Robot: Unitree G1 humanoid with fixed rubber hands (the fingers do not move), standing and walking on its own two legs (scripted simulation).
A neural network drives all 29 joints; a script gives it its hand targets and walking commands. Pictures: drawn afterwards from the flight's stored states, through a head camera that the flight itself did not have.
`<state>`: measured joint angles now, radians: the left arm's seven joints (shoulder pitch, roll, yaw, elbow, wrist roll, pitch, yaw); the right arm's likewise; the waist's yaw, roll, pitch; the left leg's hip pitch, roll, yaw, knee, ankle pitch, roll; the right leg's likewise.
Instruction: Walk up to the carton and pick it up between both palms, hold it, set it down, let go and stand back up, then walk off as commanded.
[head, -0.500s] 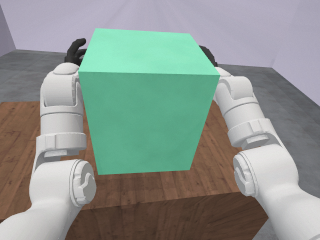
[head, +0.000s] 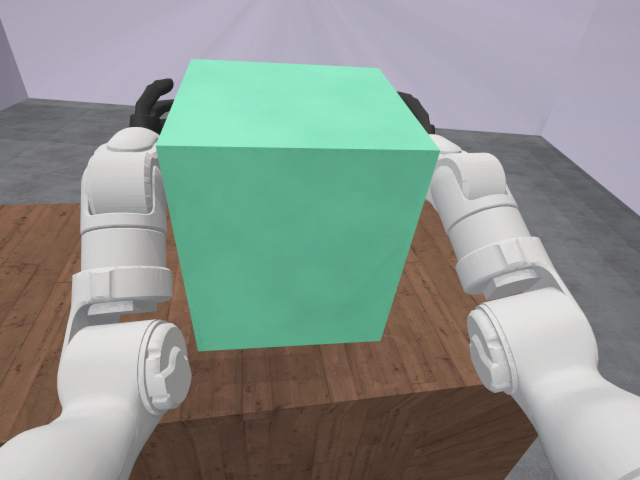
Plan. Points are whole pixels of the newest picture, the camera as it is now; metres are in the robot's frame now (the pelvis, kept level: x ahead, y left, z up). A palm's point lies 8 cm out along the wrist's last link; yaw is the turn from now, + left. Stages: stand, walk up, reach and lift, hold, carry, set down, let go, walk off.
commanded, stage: hold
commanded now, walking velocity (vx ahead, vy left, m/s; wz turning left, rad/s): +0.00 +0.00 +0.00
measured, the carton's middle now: (290, 206) +0.34 +0.01 +0.25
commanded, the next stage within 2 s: none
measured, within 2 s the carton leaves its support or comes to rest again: neither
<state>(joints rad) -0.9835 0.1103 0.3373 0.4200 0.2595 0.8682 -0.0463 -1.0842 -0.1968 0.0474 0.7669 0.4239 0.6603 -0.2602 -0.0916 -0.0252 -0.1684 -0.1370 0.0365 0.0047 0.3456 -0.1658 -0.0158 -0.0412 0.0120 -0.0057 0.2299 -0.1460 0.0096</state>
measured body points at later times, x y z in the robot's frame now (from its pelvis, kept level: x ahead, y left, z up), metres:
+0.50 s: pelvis +0.00 +0.00 +0.00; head -0.08 +0.02 +0.44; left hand +0.39 +0.16 +0.31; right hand +0.39 -0.14 +0.30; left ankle +0.02 +0.12 -0.75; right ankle -0.01 -0.13 -0.75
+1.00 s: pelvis +0.00 +0.00 +0.00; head -0.08 +0.02 +0.44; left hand +0.39 +0.16 +0.30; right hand +0.39 -0.14 +0.30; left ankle +0.02 +0.12 -0.75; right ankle -0.01 -0.13 -0.75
